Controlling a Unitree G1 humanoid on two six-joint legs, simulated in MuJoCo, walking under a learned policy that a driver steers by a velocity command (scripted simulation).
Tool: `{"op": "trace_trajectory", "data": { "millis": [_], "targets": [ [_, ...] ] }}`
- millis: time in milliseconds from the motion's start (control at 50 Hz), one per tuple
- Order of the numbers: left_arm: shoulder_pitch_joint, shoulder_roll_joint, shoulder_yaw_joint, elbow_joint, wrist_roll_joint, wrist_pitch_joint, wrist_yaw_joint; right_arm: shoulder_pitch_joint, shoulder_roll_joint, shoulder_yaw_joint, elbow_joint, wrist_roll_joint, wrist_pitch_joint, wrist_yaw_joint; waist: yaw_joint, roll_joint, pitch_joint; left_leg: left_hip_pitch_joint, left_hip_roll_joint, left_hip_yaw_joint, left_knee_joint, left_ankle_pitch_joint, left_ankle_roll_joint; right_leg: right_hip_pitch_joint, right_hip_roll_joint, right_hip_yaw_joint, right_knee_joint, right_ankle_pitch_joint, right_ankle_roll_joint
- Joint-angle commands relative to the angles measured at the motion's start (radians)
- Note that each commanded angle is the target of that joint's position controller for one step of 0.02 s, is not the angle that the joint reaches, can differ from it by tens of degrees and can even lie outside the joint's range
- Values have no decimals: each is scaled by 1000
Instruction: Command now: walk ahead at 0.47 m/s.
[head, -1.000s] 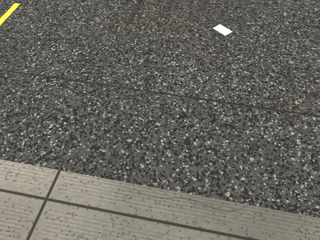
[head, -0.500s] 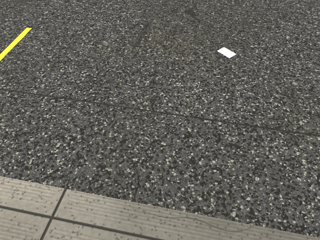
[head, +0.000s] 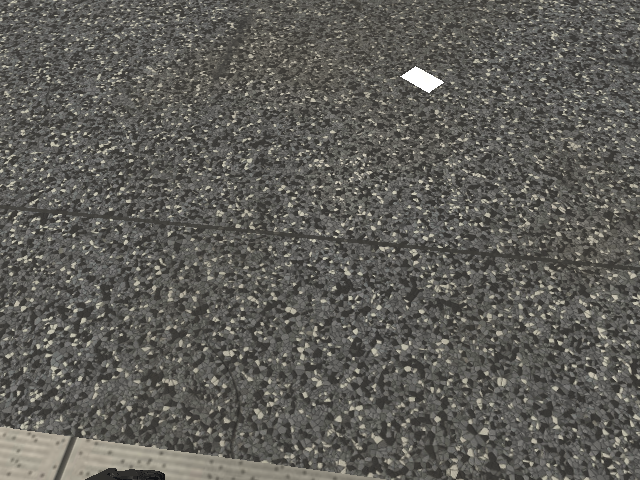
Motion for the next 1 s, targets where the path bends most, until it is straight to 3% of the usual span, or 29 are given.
{"op": "trace_trajectory", "data": {
  "millis": [20,40,60,100,160,280,340,420,480,500,520,540,560,580,600,620,660,680,720,780,820,880,940,980,1000],
  "targets": [
    [362,237,72,79,-27,9,10,22,-122,-29,-84,-9,-8,2,125,-140,-187,-653,-5,-76,665,49,54,621,-398,794,-390,-473,-174],
    [253,159,53,57,-35,3,5,-50,-136,-35,-103,-11,-12,10,90,-77,-68,-653,47,-56,623,162,61,476,-359,624,-399,-418,-154],
    [217,116,41,59,-29,-8,0,-82,-111,-31,-107,-9,-15,14,69,-44,-27,-613,79,-46,573,215,59,381,-308,510,-423,-265,-137],
    [220,77,28,84,-28,-24,4,-64,-80,-27,-96,-24,5,25,24,-63,-24,-518,112,-37,500,240,41,283,-240,360,-447,-81,-104],
    [302,80,27,129,-33,-46,6,-115,-60,-28,-112,-26,26,36,16,-57,-13,-554,120,-5,441,278,19,281,-220,274,-477,54,-113],
    [423,76,19,178,-37,-45,12,-382,-48,-22,-201,-21,30,44,69,-43,41,-703,123,56,175,475,-25,368,-176,175,-503,212,-89],
    [478,78,14,201,-34,-45,19,-480,-32,-12,-231,-15,25,44,99,-56,42,-670,92,90,33,535,-22,420,-173,146,-484,317,-74],
    [528,85,13,233,-21,-37,31,-559,-44,-10,-268,-14,18,39,117,-63,50,-673,64,103,-69,482,11,562,-214,146,-431,457,-84],
    [487,106,17,237,-14,-33,39,-471,-68,-23,-254,-13,5,27,59,-84,0,-517,4,123,-129,356,63,610,-229,122,-287,777,-66],
    [477,115,19,239,-12,-30,38,-360,-87,-34,-219,-13,-1,18,15,-89,-59,-392,-28,131,-159,331,85,610,-219,113,-159,874,-55],
    [458,117,19,235,-20,-27,36,-191,-112,-49,-166,-22,-10,8,-58,-71,-145,-170,-20,118,-220,385,115,527,-190,85,31,812,-37],
    [447,87,8,201,-31,-31,32,-10,-191,-72,-130,-48,-16,-6,-117,5,-268,101,184,-101,-219,305,171,311,-145,55,319,480,-22],
    [574,-12,-7,193,-65,-29,19,22,-264,-94,-121,-53,-8,-3,-46,237,-381,355,462,-607,-309,274,328,-68,58,26,696,-343,23],
    [483,101,23,199,-38,-24,28,-52,-204,-85,-129,-13,2,9,-44,45,-303,270,406,-619,-369,230,293,-157,20,165,755,-345,1],
    [401,94,27,166,-37,-31,25,-159,-158,-71,-144,-2,0,11,-2,42,-155,116,373,-447,-401,274,259,-180,-24,166,716,-245,-3],
    [365,76,24,161,-36,-35,22,-207,-105,-59,-146,-7,-9,15,23,6,-88,-1,330,-349,-438,380,232,-148,-56,158,667,-189,0],
    [375,42,22,166,-10,-10,11,-214,-48,-41,-119,-4,-22,9,78,30,-46,-137,251,-207,-479,476,176,-59,-91,150,580,-156,20],
    [379,26,22,168,-7,2,4,-190,-44,-38,-106,-4,-30,8,87,40,-48,-159,239,-179,-491,511,171,-36,-92,141,557,-150,31],
    [345,16,22,154,-2,16,-6,-142,-72,-43,-80,3,-43,6,97,41,-33,-174,223,-132,-515,559,176,-65,-101,118,516,-124,50],
    [206,27,22,105,-3,25,-12,-90,-89,-44,-63,2,-44,5,76,41,10,-163,204,-87,-555,566,171,-163,-127,87,405,-17,76],
    [137,19,15,83,-12,22,-9,-74,-76,-35,-56,0,-41,5,68,35,32,-165,179,-27,-526,804,153,-151,-114,57,277,38,90],
    [79,-10,-2,75,-24,15,3,-29,-76,-27,-35,-2,-36,2,41,63,1,-141,149,47,-459,1037,114,-39,-58,4,105,117,82],
    [77,9,-2,84,-24,8,18,-8,-72,-22,-16,-8,-25,-8,33,97,-21,-55,171,37,-388,1080,109,4,-30,13,28,116,57],
    [145,36,7,110,-18,-3,28,-33,-79,-25,-15,-11,-19,-17,64,101,-36,-20,192,12,-296,1117,100,77,-11,31,-32,62,28],
    [230,47,14,144,-13,-13,34,-51,-83,-27,-14,-6,-16,-21,103,78,-60,-10,181,11,-200,1104,85,158,5,32,-115,93,12]
  ]
}}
